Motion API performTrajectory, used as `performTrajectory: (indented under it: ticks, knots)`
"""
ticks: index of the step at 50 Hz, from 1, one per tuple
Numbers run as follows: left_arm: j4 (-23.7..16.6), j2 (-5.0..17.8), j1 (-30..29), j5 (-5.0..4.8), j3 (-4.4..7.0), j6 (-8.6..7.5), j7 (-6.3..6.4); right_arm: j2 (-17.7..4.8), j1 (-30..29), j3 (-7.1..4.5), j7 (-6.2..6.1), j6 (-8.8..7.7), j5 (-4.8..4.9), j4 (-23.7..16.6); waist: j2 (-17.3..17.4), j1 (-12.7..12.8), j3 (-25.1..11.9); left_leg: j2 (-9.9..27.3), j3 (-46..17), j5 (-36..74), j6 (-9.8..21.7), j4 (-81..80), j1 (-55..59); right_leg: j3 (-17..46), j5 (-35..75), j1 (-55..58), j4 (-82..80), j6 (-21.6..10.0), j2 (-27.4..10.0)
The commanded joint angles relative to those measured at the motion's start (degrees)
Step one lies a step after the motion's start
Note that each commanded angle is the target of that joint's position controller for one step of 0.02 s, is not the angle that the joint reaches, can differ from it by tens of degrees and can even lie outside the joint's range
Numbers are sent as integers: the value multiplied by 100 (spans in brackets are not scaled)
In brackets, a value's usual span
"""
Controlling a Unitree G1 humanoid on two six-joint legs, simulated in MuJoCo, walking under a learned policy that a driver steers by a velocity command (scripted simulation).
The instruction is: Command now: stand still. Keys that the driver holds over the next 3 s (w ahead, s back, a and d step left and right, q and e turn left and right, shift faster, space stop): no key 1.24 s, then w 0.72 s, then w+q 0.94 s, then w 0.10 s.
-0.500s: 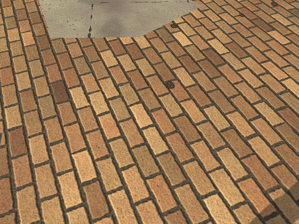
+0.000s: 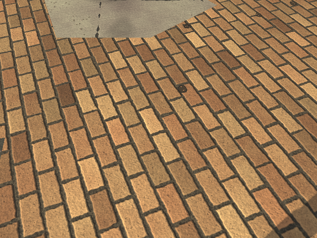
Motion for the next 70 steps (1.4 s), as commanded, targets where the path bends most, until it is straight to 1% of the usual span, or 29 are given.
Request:
performTrajectory:
  ticks: [1, 24, 62, 63, 64, 65, 66, 67, 68, 69, 70]
  knots:
    - [-60, 497, 411, -3, 71, -29, 14, -538, 157, -73, -17, -39, 1, -135, -37, 3, 100, 113, -102, 475, 173, -444, 410, 50, 487, -673, -649, -102, -87]
    - [-10, 403, 672, -16, 36, -31, 15, -448, 400, -30, -30, -48, 15, -107, -38, 14, 123, 96, -99, 633, 180, -400, 402, 16, 591, -683, -633, -100, -79]
    - [-46, 305, 910, -27, 30, -42, 12, -357, 609, -23, -46, -58, 28, -103, -46, 19, 184, 85, -85, 695, 159, -347, 400, -1, 612, -705, -626, -111, -76]
    - [20, 250, 1035, -29, 21, -34, 15, -291, 712, -8, -47, -53, 23, -42, -67, 23, 42, 9, -5, 95, 166, -340, 463, -48, 31, -649, -666, -137, -29]
    - [28, 326, 1067, -65, 52, -19, 30, -327, 739, -28, -54, -45, 53, -25, -124, 31, 133, -130, 118, -878, 200, -214, 335, -40, -850, -743, -668, -237, 13]
    - [-34, 462, 1008, -94, 97, -11, 49, -387, 746, -59, -61, -54, 83, -34, -230, 40, 323, -229, 202, -1872, 258, -76, 34, 94, -1788, -898, -699, -389, -40]
    - [-98, 533, 1011, -122, 122, -28, 61, -404, 656, -69, -55, -97, 89, -93, -280, 84, 585, -216, 171, -2393, 322, 30, -324, 342, -2478, -1065, -832, -549, -206]
    - [-120, 607, 1129, -158, 147, -81, 57, -333, 525, -57, -31, -181, 106, -178, -403, 163, 766, -177, 153, -2397, 356, 228, -639, 738, -2824, -1058, -1023, -731, -477]
    - [-109, 750, 1311, -192, 197, -150, 40, -214, 370, -35, 13, -291, 124, -268, -654, 259, 848, -193, 256, -1985, 332, 636, -973, 1302, -3006, -836, -1312, -953, -860]
    - [-105, 951, 1393, -209, 271, -210, 20, -99, 222, -12, 70, -404, 139, -359, -1029, 301, 896, -227, 472, -1344, 309, 1221, -1298, 2010, -3091, -562, -1678, -1213, -1374]
    - [-155, 1051, 1290, -205, 315, -250, 4, -108, 89, -9, 122, -495, 146, -442, -1116, 292, 1024, -28, 336, -1108, 399, 1629, -1450, 2514, -2916, -629, -1885, -1428, -1768]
